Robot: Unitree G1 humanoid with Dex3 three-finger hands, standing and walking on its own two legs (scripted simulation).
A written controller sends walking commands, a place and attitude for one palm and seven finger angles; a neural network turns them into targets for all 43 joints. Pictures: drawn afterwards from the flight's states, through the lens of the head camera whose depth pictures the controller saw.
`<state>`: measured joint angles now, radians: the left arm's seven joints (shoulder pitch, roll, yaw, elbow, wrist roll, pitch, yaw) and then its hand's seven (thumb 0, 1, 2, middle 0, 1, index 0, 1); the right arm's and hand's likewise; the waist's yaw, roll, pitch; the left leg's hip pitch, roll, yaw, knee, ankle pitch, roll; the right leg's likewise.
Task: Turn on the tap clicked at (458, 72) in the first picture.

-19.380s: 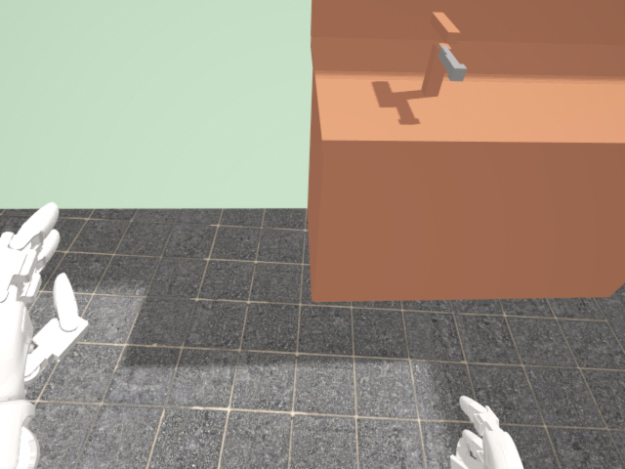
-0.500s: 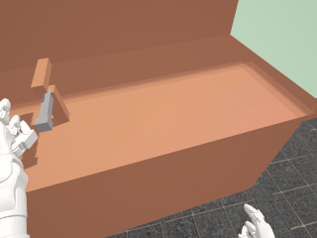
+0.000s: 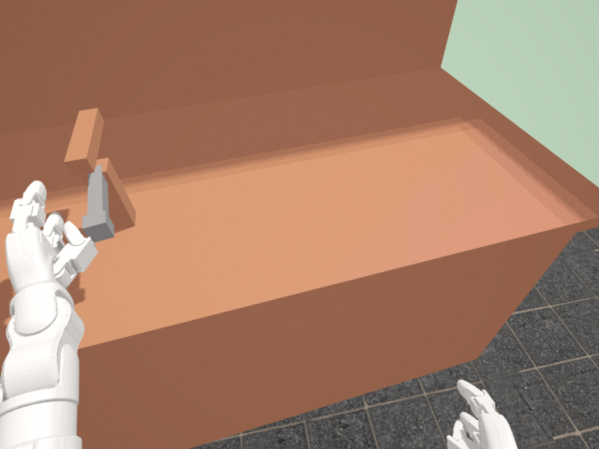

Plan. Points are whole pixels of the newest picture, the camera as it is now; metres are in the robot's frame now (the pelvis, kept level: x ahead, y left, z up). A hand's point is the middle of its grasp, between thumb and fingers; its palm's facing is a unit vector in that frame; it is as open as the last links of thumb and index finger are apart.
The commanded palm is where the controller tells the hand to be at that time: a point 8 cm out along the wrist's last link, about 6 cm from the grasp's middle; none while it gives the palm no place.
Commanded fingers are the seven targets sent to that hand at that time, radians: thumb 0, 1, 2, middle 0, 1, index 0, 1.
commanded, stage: push the lever round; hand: left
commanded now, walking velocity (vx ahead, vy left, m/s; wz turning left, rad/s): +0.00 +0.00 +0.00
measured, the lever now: (98, 226) +0.34 +0.30 +0.14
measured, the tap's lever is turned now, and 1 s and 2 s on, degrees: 6 26 59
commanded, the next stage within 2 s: none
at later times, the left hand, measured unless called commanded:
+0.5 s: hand (112, 241) +0.31 +0.27 +0.14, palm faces +0.61 -0.79 -0.04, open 7.7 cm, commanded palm +0.27 +0.30 +0.14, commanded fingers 0.00 0.90 0.90 -0.15 -0.15 -0.15 -0.15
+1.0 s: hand (135, 233) +0.33 +0.25 +0.14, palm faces +0.69 -0.73 -0.03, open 7.7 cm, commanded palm +0.29 +0.27 +0.14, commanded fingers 0.00 0.90 0.90 -0.15 -0.15 -0.15 -0.15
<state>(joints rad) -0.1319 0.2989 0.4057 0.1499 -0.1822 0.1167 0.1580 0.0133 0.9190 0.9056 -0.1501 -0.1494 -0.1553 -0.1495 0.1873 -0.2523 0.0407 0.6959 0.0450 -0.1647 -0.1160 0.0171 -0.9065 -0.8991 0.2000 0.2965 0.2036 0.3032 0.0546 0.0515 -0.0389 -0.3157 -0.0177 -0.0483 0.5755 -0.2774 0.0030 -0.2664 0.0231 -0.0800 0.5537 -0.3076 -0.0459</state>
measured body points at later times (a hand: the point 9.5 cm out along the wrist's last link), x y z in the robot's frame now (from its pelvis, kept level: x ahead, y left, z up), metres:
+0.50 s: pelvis -0.01 -0.01 +0.00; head -0.01 -0.03 +0.45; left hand +0.27 +0.31 +0.14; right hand +0.17 -0.25 -0.09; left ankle +0.02 +0.12 -0.73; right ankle -0.01 -0.09 -0.73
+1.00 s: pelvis -0.01 +0.00 +0.00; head -0.02 -0.02 +0.45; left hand +0.29 +0.29 +0.14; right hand +0.18 -0.23 -0.09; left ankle +0.02 +0.12 -0.73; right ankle -0.01 -0.09 -0.73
